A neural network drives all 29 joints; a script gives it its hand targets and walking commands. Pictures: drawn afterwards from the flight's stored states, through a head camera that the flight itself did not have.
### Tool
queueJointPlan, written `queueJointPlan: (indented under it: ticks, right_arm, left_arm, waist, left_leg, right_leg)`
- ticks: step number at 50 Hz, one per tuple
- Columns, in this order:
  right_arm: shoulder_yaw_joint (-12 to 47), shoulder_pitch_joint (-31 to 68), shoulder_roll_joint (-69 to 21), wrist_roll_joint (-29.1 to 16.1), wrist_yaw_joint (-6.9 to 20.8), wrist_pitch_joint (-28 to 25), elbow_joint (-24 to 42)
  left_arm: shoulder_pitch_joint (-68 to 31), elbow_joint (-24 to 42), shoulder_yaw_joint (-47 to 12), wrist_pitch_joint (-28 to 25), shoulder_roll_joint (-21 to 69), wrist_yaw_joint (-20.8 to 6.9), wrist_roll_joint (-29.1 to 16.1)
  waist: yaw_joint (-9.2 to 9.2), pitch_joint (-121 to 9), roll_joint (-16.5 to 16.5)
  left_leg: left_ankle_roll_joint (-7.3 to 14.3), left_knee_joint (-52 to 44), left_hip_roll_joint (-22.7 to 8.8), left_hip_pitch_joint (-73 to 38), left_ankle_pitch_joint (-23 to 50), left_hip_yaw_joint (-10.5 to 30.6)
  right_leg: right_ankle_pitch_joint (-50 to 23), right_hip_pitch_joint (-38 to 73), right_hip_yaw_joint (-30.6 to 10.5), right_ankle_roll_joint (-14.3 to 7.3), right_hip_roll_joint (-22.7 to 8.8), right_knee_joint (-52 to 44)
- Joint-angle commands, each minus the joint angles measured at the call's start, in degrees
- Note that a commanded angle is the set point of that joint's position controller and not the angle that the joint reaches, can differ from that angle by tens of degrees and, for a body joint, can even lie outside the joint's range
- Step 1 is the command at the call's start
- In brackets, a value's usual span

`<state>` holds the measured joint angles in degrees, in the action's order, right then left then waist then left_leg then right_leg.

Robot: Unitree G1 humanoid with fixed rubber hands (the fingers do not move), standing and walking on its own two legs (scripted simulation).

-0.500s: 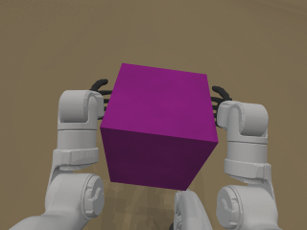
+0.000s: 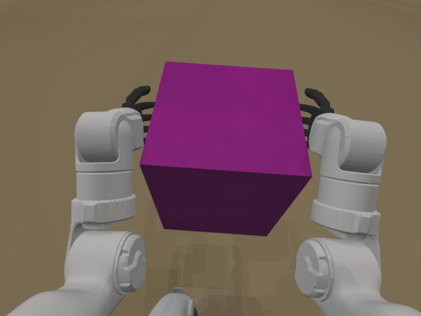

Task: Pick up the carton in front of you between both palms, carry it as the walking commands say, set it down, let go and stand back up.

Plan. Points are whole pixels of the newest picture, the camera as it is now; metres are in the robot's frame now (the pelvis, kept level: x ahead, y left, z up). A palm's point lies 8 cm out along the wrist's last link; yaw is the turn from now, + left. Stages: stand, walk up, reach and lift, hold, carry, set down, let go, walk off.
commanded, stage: carry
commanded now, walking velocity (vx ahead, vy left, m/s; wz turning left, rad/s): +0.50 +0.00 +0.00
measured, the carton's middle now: (221, 158) +0.39 +0.02 +0.13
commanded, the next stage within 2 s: none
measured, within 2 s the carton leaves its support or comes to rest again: neither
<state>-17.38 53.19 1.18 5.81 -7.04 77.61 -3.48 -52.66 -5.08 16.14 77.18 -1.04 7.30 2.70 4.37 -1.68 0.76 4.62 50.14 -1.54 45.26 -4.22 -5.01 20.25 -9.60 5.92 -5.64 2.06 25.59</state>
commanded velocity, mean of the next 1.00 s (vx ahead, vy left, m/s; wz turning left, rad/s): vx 0.50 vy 0.00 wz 0.00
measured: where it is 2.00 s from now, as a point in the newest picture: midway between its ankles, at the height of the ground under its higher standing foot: (235, 165)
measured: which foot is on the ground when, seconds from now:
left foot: up 0.00-0.14, down 0.16-0.68, up 0.70-1.00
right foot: down 0.00-0.18, up 0.20-0.62, down 0.64-1.00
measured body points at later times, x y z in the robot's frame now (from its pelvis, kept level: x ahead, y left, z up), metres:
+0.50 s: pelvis +0.31 +0.00 +0.01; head +0.35 +0.01 +0.46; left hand +0.67 +0.13 +0.08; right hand +0.66 -0.17 +0.09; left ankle +0.26 +0.06 -0.74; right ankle +0.42 -0.17 -0.69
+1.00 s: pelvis +0.65 -0.04 +0.01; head +0.62 -0.05 +0.46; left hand +0.92 +0.11 +0.10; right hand +0.93 -0.19 +0.10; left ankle +0.79 +0.10 -0.70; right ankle +0.54 -0.14 -0.74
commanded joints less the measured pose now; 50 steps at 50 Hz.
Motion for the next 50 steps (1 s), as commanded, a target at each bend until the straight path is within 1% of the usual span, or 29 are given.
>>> queueJointPlan:
  ticks: [1, 2, 5, 6, 7, 8, 9, 10, 11, 13, 14, 15, 17, 19, 21, 24, 28, 30, 31, 32, 33, 34, 35, 36, 37, 38, 39, 44, 50]
  right_arm:
    - [32.66, 35.92, -55.58, -21.62, 10.50, 1.32, -7.26]
    - [31.95, 36.77, -56.25, -22.13, 10.58, 1.54, -8.54]
    - [29.60, 39.01, -57.92, -23.57, 10.81, 1.70, -11.91]
    - [28.62, 39.23, -58.47, -24.04, 10.91, 1.58, -12.98]
    - [27.84, 39.51, -59.19, -24.34, 11.03, 1.30, -13.64]
    - [27.20, 39.01, -59.83, -24.61, 11.31, 1.00, -13.95]
    - [26.11, 39.56, -59.69, -24.68, 11.47, 0.70, -14.64]
    - [26.19, 40.06, -59.62, -25.06, 11.58, 0.08, -15.05]
    - [26.93, 40.30, -62.54, -26.49, 12.18, -0.33, -14.93]
    - [28.74, 43.87, -67.61, -29.14, 13.43, -1.70, -10.06]
    - [31.36, 44.29, -69.88, -30.17, 13.49, -2.26, -6.98]
    - [31.31, 44.02, -71.02, -30.25, 13.73, -2.80, -6.41]
    - [32.43, 39.79, -73.07, -30.06, 14.12, -3.90, -5.15]
    - [33.68, 34.33, -74.34, -28.93, 14.52, -5.00, -4.16]
    - [35.35, 28.64, -74.70, -27.31, 14.84, -6.13, -2.50]
    - [38.28, 18.97, -73.72, -24.45, 15.01, -7.86, 2.10]
    - [43.07, 5.82, -69.67, -21.18, 14.68, -9.89, 11.26]
    - [45.48, -0.28, -66.58, -19.90, 14.38, -10.41, 16.63]
    - [46.29, -3.14, -64.81, -19.43, 14.37, -10.47, 18.67]
    - [47.68, -6.51, -63.75, -19.50, 14.49, -10.19, 20.10]
    - [48.78, -8.23, -62.21, -19.36, 14.88, -9.84, 21.64]
    - [50.39, -10.71, -64.12, -20.63, 15.53, -8.96, 22.35]
    - [50.66, -12.69, -62.84, -20.54, 15.99, -9.06, 22.80]
    - [51.03, -13.40, -63.04, -20.70, 16.27, -9.28, 23.08]
    - [51.55, -13.90, -64.40, -21.39, 16.59, -9.38, 23.75]
    - [51.92, -14.84, -65.03, -22.13, 16.84, -9.46, 24.82]
    - [52.65, -14.48, -65.20, -22.85, 16.89, -9.53, 25.82]
    - [52.88, -19.38, -62.08, -21.78, 15.86, -8.60, 25.90]
    - [51.50, -20.54, -58.31, -20.52, 15.96, -6.42, 22.89]
  left_arm:
    - [-40.71, -2.24, -30.82, 1.26, 55.20, -15.41, -24.46]
    - [-40.87, -3.56, -29.61, 1.24, 55.06, -15.30, -24.07]
    - [-41.50, -6.01, -26.50, 1.18, 54.98, -14.68, -23.14]
    - [-41.76, -6.55, -25.83, 1.20, 55.26, -14.50, -22.87]
    - [-42.75, -7.00, -25.43, 1.13, 55.66, -14.35, -22.53]
    - [-43.46, -7.33, -25.06, 1.05, 55.69, -14.19, -22.18]
    - [-43.44, -8.75, -24.84, 1.19, 56.53, -14.14, -22.20]
    - [-43.93, -9.36, -24.36, 0.89, 58.37, -13.76, -21.80]
    - [-44.01, -8.92, -24.25, 0.47, 58.00, -13.18, -20.84]
    - [-43.07, -7.19, -23.88, -0.63, 60.15, -12.52, -19.90]
    - [-39.99, -6.68, -23.96, -0.95, 61.37, -12.22, -19.24]
    - [-40.43, -4.76, -24.80, -1.73, 62.61, -12.04, -19.26]
    - [-35.15, -4.29, -26.40, -2.87, 64.75, -11.88, -18.73]
    - [-30.35, -2.61, -28.91, -4.24, 66.89, -11.92, -18.17]
    - [-25.90, -0.10, -32.18, -5.63, 69.22, -12.13, -18.12]
    - [-20.25, 5.59, -38.44, -7.62, 71.97, -12.58, -19.14]
    - [-12.62, 16.61, -46.15, -9.43, 70.97, -13.48, -20.99]
    - [-7.52, 21.82, -48.85, -9.59, 68.69, -14.12, -21.52]
    - [-4.97, 23.36, -49.52, -9.67, 67.64, -14.53, -21.17]
    - [0.49, 23.45, -49.69, -9.50, 66.30, -14.91, -20.64]
    - [5.73, 23.73, -49.56, -9.35, 64.66, -15.20, -19.69]
    - [8.89, 22.50, -48.73, -9.75, 61.68, -15.35, -17.53]
    - [13.03, 22.87, -49.24, -9.52, 62.21, -15.69, -17.55]
    - [13.88, 23.92, -49.81, -9.42, 64.02, -16.06, -18.16]
    - [14.59, 25.49, -49.91, -9.52, 64.88, -16.27, -18.52]
    - [14.13, 27.97, -50.02, -9.60, 65.12, -16.39, -18.86]
    - [12.99, 29.87, -50.31, -9.50, 64.78, -16.47, -19.33]
    - [17.51, 29.77, -49.70, -7.84, 59.95, -17.42, -19.84]
    - [18.95, 26.21, -48.79, -6.09, 55.85, -17.72, -18.47]
  waist:
    - [1.50, -17.37, -8.49]
    - [1.52, -16.36, -8.99]
    - [-1.04, -16.78, -10.43]
    - [-3.52, -19.14, -11.31]
    - [-7.03, -22.75, -9.51]
    - [-9.25, -26.44, -5.44]
    - [-7.74, -28.91, 4.87]
    - [-8.25, -30.71, 14.20]
    - [-7.66, -28.74, 8.07]
    - [-6.40, -24.60, -0.97]
    - [-6.45, -23.97, -1.43]
    - [-5.78, -24.09, -0.70]
    - [-5.47, -24.51, 2.02]
    - [-5.38, -24.32, 2.86]
    - [-5.51, -23.86, 3.68]
    - [-5.76, -23.63, 6.53]
    - [-6.15, -22.45, 8.57]
    - [-6.02, -23.38, 9.76]
    - [-5.18, -25.86, 8.80]
    - [-4.00, -28.80, 6.73]
    - [-2.54, -33.11, -1.69]
    - [-2.79, -36.65, -18.68]
    - [-2.80, -33.62, -17.06]
    - [-2.62, -30.95, -11.63]
    - [-2.76, -28.06, -4.88]
    - [-3.11, -25.38, -2.86]
    - [-3.22, -23.87, -4.50]
    - [-3.42, -17.94, -9.31]
    - [-3.29, -8.67, -9.83]
  left_leg:
    - [0.68, -10.82, 2.62, -0.17, 4.84, -4.97]
    - [1.17, -13.22, 3.06, -1.69, 4.95, -5.41]
    - [2.37, -20.71, 6.45, -14.24, 5.27, -8.18]
    - [2.05, -23.11, 7.15, -22.49, 4.78, -8.71]
    - [1.62, -26.13, 6.53, -34.24, 5.51, -8.68]
    - [1.95, -25.50, 0.24, -46.65, 1.83, -0.31]
    - [5.45, -20.22, -13.17, -55.96, 13.91, 19.31]
    - [16.19, -28.85, -20.17, -64.55, 2.88, 40.61]
    - [15.64, -31.40, -19.57, -61.84, -3.87, 38.93]
    - [10.01, -34.17, -16.26, -51.22, -4.67, 28.35]
    - [8.59, -35.70, -15.28, -47.66, -7.51, 25.34]
    - [7.29, -36.98, -14.17, -46.37, -9.14, 22.50]
    - [6.93, -38.47, -13.37, -47.00, -6.71, 18.54]
    - [7.18, -38.94, -13.61, -50.37, 2.10, 15.07]
    - [5.91, -38.00, -12.46, -54.02, 12.78, 10.81]
    - [3.47, -36.57, -10.19, -59.00, 24.25, 5.29]
    - [2.20, -32.47, -8.61, -63.98, 33.97, 0.14]
    - [0.77, -26.52, -8.17, -62.97, 40.59, -1.79]
    - [-0.79, -19.42, -7.40, -58.06, 40.65, -4.40]
    - [-2.69, -11.32, -6.76, -49.12, 32.23, -5.24]
    - [-3.12, -0.28, -5.35, -38.11, 12.90, -4.06]
    - [-5.02, 12.72, 1.60, -14.92, -12.73, -0.74]
    - [-4.46, 21.36, 3.09, -5.31, -25.09, 2.60]
    - [-3.62, 23.07, 0.51, -1.87, -24.25, 4.82]
    - [-3.33, 18.87, -2.06, -2.27, -20.71, 5.45]
    - [-3.49, 12.83, -4.03, -3.72, -17.83, 5.44]
    - [-3.96, 7.83, -4.51, -6.75, -15.98, 4.48]
    - [-5.87, -7.60, -3.80, -9.81, -8.32, -1.37]
    - [-5.05, -18.94, -2.93, -13.90, 2.12, -5.44]
  right_leg:
    - [-43.61, 19.84, -8.30, -4.09, -11.07, -4.77]
    - [-45.64, 20.29, -7.69, -3.66, -11.23, -4.93]
    - [-64.46, 19.13, -3.35, -0.80, -10.79, 0.65]
    - [-67.03, 17.72, -2.25, 0.60, -11.08, 5.77]
    - [-62.61, 13.49, 0.88, 2.51, -10.65, 15.57]
    - [-45.20, 3.50, 1.07, 3.33, -9.61, 26.32]
    - [-11.90, -9.68, -0.44, 3.83, -3.85, 37.13]
    - [9.96, -27.27, -5.30, 5.48, 4.18, 53.04]
    - [7.13, -31.87, -9.36, 3.54, 0.21, 56.62]
    - [-0.76, -29.59, -8.86, 2.89, -4.00, 49.42]
    - [-2.83, -27.72, -8.76, 3.11, -5.31, 45.44]
    - [-4.18, -26.44, -8.01, 3.64, -5.73, 42.66]
    - [-4.96, -26.43, -6.29, 5.26, -6.36, 36.26]
    - [-5.21, -27.97, -4.33, 6.76, -7.01, 27.93]
    - [-8.00, -28.46, -2.03, 7.38, -6.73, 19.47]
    - [-14.39, -27.23, 1.13, 7.09, -5.40, 10.31]
    - [-20.23, -23.34, 4.30, 6.35, -2.98, 0.24]
    - [-21.61, -15.04, 6.91, 5.42, -1.03, -5.11]
    - [-23.36, -4.10, 8.47, 4.65, -0.26, -8.13]
    - [-22.81, 9.18, 5.41, 3.43, -4.16, -7.49]
    - [-29.32, 21.08, -8.91, 1.54, -15.25, -2.58]
    - [-31.28, 39.63, -28.39, -8.22, -24.94, -2.67]
    - [-36.34, 39.50, -30.08, -9.59, -26.58, -4.54]
    - [-39.30, 36.77, -24.52, -8.55, -24.86, -4.53]
    - [-37.92, 31.42, -20.77, -5.98, -24.05, -6.03]
    - [-33.06, 26.20, -17.85, -3.65, -23.01, -8.69]
    - [-28.79, 22.24, -14.83, -2.09, -21.86, -10.88]
    - [-20.82, 13.76, -4.40, -1.98, -17.55, -15.06]
    - [-20.38, 8.30, 0.30, 0.11, -16.16, -16.07]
